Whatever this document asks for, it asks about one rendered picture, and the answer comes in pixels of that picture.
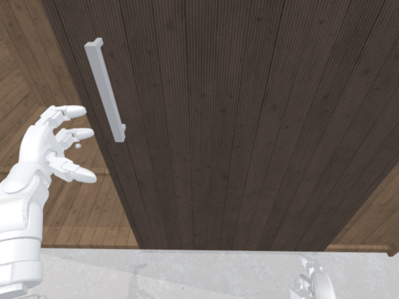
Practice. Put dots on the wardrobe door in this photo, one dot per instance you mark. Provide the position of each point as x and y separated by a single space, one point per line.
377 221
250 124

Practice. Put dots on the handle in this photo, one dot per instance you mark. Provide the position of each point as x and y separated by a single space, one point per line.
99 70

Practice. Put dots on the left robot hand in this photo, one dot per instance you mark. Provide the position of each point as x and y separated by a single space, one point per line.
39 143

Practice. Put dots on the right robot hand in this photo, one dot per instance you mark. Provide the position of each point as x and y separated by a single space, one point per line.
318 286

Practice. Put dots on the robot left forearm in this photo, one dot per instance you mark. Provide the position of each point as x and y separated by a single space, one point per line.
22 197

